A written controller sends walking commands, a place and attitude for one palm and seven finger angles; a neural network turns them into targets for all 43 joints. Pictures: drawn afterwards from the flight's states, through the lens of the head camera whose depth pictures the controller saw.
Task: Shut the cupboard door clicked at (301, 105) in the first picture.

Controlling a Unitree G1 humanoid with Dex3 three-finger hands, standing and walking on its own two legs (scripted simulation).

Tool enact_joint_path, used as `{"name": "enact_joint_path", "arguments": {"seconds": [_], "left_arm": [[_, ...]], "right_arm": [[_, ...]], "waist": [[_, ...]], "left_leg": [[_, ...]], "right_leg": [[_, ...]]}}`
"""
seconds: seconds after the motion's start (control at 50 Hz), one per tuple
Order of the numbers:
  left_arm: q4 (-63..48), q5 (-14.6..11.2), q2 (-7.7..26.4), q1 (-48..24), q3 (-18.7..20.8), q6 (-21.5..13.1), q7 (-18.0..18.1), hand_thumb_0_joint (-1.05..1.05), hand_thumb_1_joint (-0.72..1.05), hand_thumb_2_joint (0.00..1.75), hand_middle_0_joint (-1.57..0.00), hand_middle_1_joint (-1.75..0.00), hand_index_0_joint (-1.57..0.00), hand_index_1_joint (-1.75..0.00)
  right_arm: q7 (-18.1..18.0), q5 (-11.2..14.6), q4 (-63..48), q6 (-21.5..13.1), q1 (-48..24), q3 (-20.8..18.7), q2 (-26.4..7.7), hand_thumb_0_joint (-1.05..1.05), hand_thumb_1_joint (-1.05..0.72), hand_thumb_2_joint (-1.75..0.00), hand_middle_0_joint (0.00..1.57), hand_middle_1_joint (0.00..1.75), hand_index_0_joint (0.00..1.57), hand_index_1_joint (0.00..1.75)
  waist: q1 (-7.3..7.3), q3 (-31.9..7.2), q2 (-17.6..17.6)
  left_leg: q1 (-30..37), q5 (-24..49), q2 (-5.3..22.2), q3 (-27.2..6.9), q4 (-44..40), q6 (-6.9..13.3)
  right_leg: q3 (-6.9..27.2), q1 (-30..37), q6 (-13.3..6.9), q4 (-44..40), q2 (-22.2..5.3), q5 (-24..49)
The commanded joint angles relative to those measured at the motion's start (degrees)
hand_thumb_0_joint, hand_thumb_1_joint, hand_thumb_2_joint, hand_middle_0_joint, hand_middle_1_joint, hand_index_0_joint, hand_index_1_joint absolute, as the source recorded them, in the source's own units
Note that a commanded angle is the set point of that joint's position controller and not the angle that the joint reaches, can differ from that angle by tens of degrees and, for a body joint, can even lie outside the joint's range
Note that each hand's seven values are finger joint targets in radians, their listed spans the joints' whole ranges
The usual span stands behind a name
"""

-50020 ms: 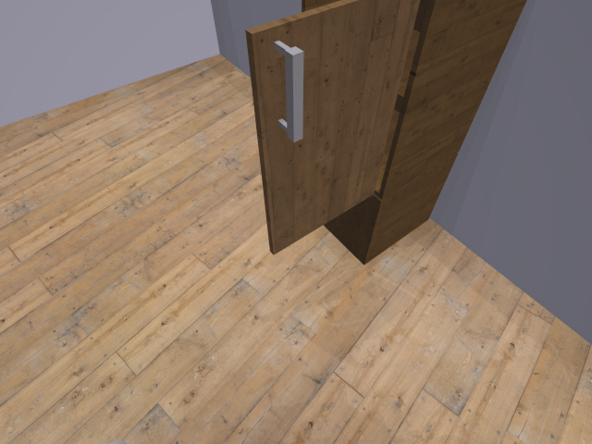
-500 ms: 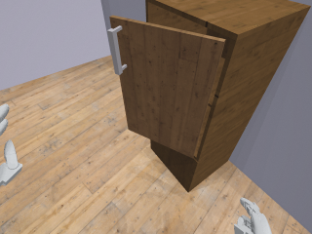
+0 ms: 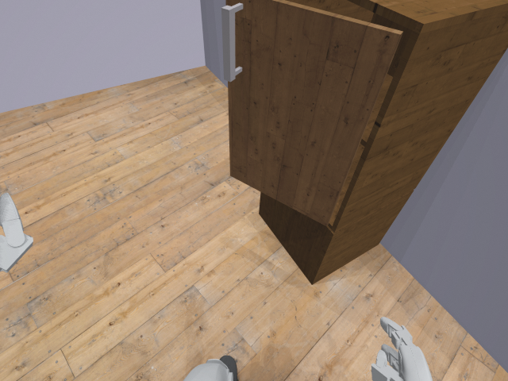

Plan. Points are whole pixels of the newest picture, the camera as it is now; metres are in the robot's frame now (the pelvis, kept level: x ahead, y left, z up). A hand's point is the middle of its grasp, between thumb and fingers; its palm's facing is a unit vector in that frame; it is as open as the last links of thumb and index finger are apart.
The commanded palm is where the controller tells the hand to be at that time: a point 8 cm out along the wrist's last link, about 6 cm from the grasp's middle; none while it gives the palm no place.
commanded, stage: step back with the hand held close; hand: left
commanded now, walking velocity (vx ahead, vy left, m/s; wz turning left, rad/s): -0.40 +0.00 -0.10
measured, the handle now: (233, 43) +0.78 +0.10 +0.16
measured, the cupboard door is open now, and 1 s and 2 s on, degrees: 25 25 25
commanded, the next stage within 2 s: stop stepping back and stand still in 0.02 s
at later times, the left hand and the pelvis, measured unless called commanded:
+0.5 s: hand out of the picture +0.11 +0.25 +0.20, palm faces +0.29 -0.83 -0.47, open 7.5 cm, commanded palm +0.07 +0.30 +0.19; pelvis -0.11 +0.02 +0.01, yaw -7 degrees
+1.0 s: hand out of the picture +0.14 +0.27 +0.19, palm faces +0.31 -0.81 -0.50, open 7.4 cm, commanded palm none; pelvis -0.10 +0.03 +0.01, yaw -7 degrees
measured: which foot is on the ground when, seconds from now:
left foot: down 0.00-0.06, up 0.08-0.18, down 0.20-0.44, up 0.46-0.66, down 0.68-1.00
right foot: down 0.00-0.20, up 0.22-0.44, down 0.46-1.00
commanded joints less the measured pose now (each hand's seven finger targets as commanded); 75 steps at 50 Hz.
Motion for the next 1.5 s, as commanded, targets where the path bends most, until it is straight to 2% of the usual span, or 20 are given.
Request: {"name": "enact_joint_path", "arguments": {"seconds": [0.0, 0.06, 0.1, 0.14, 0.18, 0.26, 0.36, 0.38, 0.42, 0.46, 0.48, 0.6, 0.72, 0.84, 0.96, 0.98, 1.04, 1.12, 1.3, 1.48], "left_arm": [[-16.2, -1.6, 12.8, 4.6, 10.3, -5.2, 0.4, 0.00, 0.90, 0.90, -0.20, -0.30, -0.20, -0.30], [-14.3, -0.7, 13.8, 4.7, 11.3, -3.5, 1.8, 0.00, 0.90, 0.90, -0.20, -0.30, -0.20, -0.30], [-13.5, 0.4, 11.3, -2.0, 8.5, -1.6, 2.2, 0.00, 0.90, 0.90, -0.20, -0.30, -0.20, -0.30], [-8.5, 0.0, 8.4, -8.0, 5.2, -0.6, 2.7, 0.00, 0.90, 0.90, -0.20, -0.30, -0.20, -0.30], [-12.9, 0.3, 8.8, -15.3, 5.3, -1.9, 3.1, 0.00, 0.90, 0.90, -0.20, -0.30, -0.20, -0.30], [-17.1, 0.2, 9.0, -2.8, 6.0, -0.3, 0.7, 0.00, 0.90, 0.90, -0.20, -0.30, -0.20, -0.30], [-24.7, -0.8, 12.3, 7.4, 7.6, 1.3, 2.1, 0.00, 0.90, 0.90, -0.20, -0.30, -0.20, -0.30], [-24.0, -0.8, 12.0, 8.0, 7.0, 1.6, 1.9, 0.00, 0.90, 0.90, -0.20, -0.30, -0.20, -0.30], [-20.7, -0.9, 15.9, 5.5, 11.1, 1.4, 2.3, 0.00, 0.90, 0.90, -0.20, -0.30, -0.20, -0.30], [-14.2, -1.3, 15.2, -0.1, 11.6, 0.9, 3.2, 0.00, 0.90, 0.90, -0.20, -0.30, -0.20, -0.30], [-6.9, -1.8, 9.8, 3.1, 7.5, 1.8, 3.0, 0.00, 0.90, 0.90, -0.20, -0.30, -0.20, -0.30], [-5.4, -0.1, 8.3, 0.4, 2.8, 2.0, 2.9, 0.00, 0.90, 0.90, -0.20, -0.30, -0.20, -0.30], [-17.1, 0.3, 11.5, -1.4, 6.0, -0.3, 2.3, 0.00, 0.90, 0.90, -0.20, -0.30, -0.20, -0.30], [-13.6, -0.5, 10.1, 6.2, 7.7, -0.3, 2.2, 0.00, 0.90, 0.90, -0.20, -0.30, -0.20, -0.30], [-9.0, -1.1, 10.1, 8.3, 7.0, 1.8, 1.8, 0.00, 0.90, 0.90, -0.20, -0.30, -0.20, -0.30], [27.8, 3.2, 0.8, 0.4, -19.2, 10.4, -5.9, 0.00, 0.90, 0.90, -0.20, -0.30, -0.20, -0.30], [36.4, 3.4, -3.2, -4.6, -20.4, 14.6, -8.4, 0.00, 0.90, 0.90, -0.20, -0.30, -0.20, -0.30], [50.4, 3.8, -2.7, -9.8, -21.7, 14.5, -8.0, 0.00, 0.90, 0.90, -0.20, -0.30, -0.20, -0.30], [76.5, 3.7, -8.8, -6.7, -22.2, 14.5, -6.6, 0.00, 0.90, 0.90, -0.20, -0.30, -0.20, -0.30], [88.7, 3.4, -10.6, -2.9, -23.9, 14.2, -6.9, 0.00, 0.90, 0.90, -0.20, -0.30, -0.20, -0.30]], "right_arm": [[0.8, 0.1, -9.2, -2.7, -5.1, -3.6, -6.8, 0.00, -0.90, -0.90, 0.20, 0.30, 0.20, 0.30], [1.8, -1.0, -5.4, -0.6, -1.2, -4.8, -6.7, 0.00, -0.90, -0.90, 0.20, 0.30, 0.20, 0.30], [1.4, -1.4, -6.6, 0.3, -2.5, -2.1, -4.4, 0.00, -0.90, -0.90, 0.20, 0.30, 0.20, 0.30], [0.0, -0.4, -5.4, 0.0, -0.2, -1.7, -7.2, 0.00, -0.90, -0.90, 0.20, 0.30, 0.20, 0.30], [-1.6, 0.0, -7.3, -2.2, -1.1, -3.5, -11.3, 0.00, -0.90, -0.90, 0.20, 0.30, 0.20, 0.30], [2.2, 0.9, -8.5, -3.5, -4.7, -4.4, -8.7, 0.00, -0.90, -0.90, 0.20, 0.30, 0.20, 0.30], [2.9, -1.2, -8.3, -1.5, -4.1, -2.4, -6.7, 0.00, -0.90, -0.90, 0.20, 0.30, 0.20, 0.30], [2.6, -1.4, -8.0, -0.7, -3.1, -2.0, -6.1, 0.00, -0.90, -0.90, 0.20, 0.30, 0.20, 0.30], [2.0, -1.6, -7.0, 1.6, -1.7, -2.3, -5.5, 0.00, -0.90, -0.90, 0.20, 0.30, 0.20, 0.30], [1.2, -1.2, -5.3, 1.0, -1.8, -2.0, -5.9, 0.00, -0.90, -0.90, 0.20, 0.30, 0.20, 0.30], [0.7, 0.0, -5.3, 0.8, -0.7, -2.7, -6.7, 0.00, -0.90, -0.90, 0.20, 0.30, 0.20, 0.30], [-0.8, 0.1, -5.7, 0.2, -2.9, -2.1, -7.4, 0.00, -0.90, -0.90, 0.20, 0.30, 0.20, 0.30], [-1.1, -0.8, -6.3, -1.7, -3.8, -1.6, -8.1, 0.00, -0.90, -0.90, 0.20, 0.30, 0.20, 0.30], [0.3, 0.1, -6.5, -2.0, -1.3, -2.2, -7.1, 0.00, -0.90, -0.90, 0.20, 0.30, 0.20, 0.30], [0.6, 0.8, -7.6, 0.8, -1.8, -1.8, -6.6, 0.00, -0.90, -0.90, 0.20, 0.30, 0.20, 0.30], [5.2, 1.8, -2.3, -2.2, -8.5, -3.2, -15.9, 0.00, -0.90, -0.90, 0.20, 0.30, 0.20, 0.30], [4.7, -0.1, 0.8, 2.5, -2.7, -2.7, -12.3, 0.00, -0.90, -0.90, 0.20, 0.30, 0.20, 0.30], [4.1, -1.6, 1.7, 5.2, -3.1, -1.6, -10.5, 0.00, -0.90, -0.90, 0.20, 0.30, 0.20, 0.30], [2.9, -2.2, 14.5, 6.6, 0.8, -1.2, -5.7, 0.00, -0.90, -0.90, 0.20, 0.30, 0.20, 0.30], [2.3, -1.3, 23.5, 6.8, 6.8, -1.1, -3.9, 0.00, -0.90, -0.90, 0.20, 0.30, 0.20, 0.30]], "waist": [[1.10, -11.0, 3.9], [0.63, -7.2, -16.1], [-0.01, -3.1, -16.1], [-1.96, -1.6, -6.5], [-1.43, -0.1, 19.2], [0.63, -7.6, 10.6], [0.50, -8.4, 17.5], [0.07, -8.9, 11.8], [-0.72, -6.6, -5.2], [-0.71, -7.4, -8.5], [-1.15, -4.8, -8.2], [-0.12, -0.5, -8.8], [-0.53, -2.1, 9.5], [-0.28, -11.3, 2.5], [-0.55, -13.2, -3.4], [-1.82, -7.5, -2.1], [-0.36, -7.5, -6.6], [-0.12, -5.3, -16.4], [0.31, -5.3, 6.6], [-0.22, 0.8, -1.9]], "left_leg": [[3.2, -25.4, 3.6, -1.1, -5.9, -2.6], [16.6, -17.7, -4.1, -1.9, 37.5, -6.2], [9.7, -23.1, 1.0, -6.1, 28.1, -3.9], [13.8, -19.8, 0.4, -4.3, 1.6, -2.6], [-2.6, -34.5, 17.2, -27.9, -21.4, 5.8], [-1.3, -40.0, 12.6, -20.0, -20.8, 3.5], [2.1, -32.0, 5.8, -9.0, -20.8, -3.4], [2.5, -27.2, 3.1, -6.7, -15.9, -4.7], [3.5, -13.7, -1.3, -0.8, 11.9, -4.4], [-2.9, -11.9, -1.4, -2.3, 23.5, -4.7], [-4.4, -12.3, -0.4, -4.3, 23.0, -4.0], [14.3, -10.2, -0.9, 2.7, 0.7, -1.4], [14.3, -17.5, 11.8, -18.7, -17.4, 3.7], [18.6, 9.7, 4.9, -3.2, -3.4, -0.8], [18.9, 14.2, 3.2, -0.2, 1.0, -1.7], [15.0, 25.3, 4.3, -1.2, 7.4, -1.5], [13.6, 8.6, 5.2, -4.0, 4.3, -0.5], [12.2, 7.0, 1.2, -3.5, 6.8, -1.1], [18.3, 7.5, 3.4, -6.3, -3.6, -0.2], [19.7, 0.0, 4.1, -5.7, -9.1, -0.4]], "right_leg": [[3.2, 2.0, -3.7, -6.4, -2.6, -8.6], [27.6, -27.2, -13.0, -30.0, -23.1, -21.1], [16.4, -18.5, -8.0, -21.7, -19.0, -3.2], [6.6, -16.6, -1.9, -9.9, -11.7, -9.7], [-2.0, -7.1, 2.4, 22.4, 1.4, -5.5], [-1.5, -0.4, 2.1, 29.8, 2.6, -2.1], [-8.7, 16.9, -1.8, -6.5, 5.2, -6.0], [-6.1, 19.9, -3.1, -15.3, 2.7, -4.8], [16.8, 9.1, -9.8, -27.2, -15.9, -5.5], [20.5, 9.9, -14.4, -26.1, -22.0, 2.3], [18.2, 10.5, -12.4, -22.9, -19.3, 3.2], [6.2, 1.3, -6.4, -19.0, -12.3, -2.7], [-1.7, 3.6, 0.3, -4.2, -2.4, 2.4], [2.5, 12.2, -0.5, -12.5, -5.4, 24.8], [3.7, 12.6, 0.3, -11.1, -8.6, 43.5], [-2.1, 7.9, -1.6, -2.9, -12.0, 53.8], [-0.2, 3.5, -1.8, -6.9, -9.7, 25.9], [2.3, 6.8, -5.1, -8.8, -12.5, 35.4], [1.4, 12.5, -2.8, -15.9, -8.5, 17.0], [0.8, 10.3, -3.1, -20.9, -7.9, 10.7]]}}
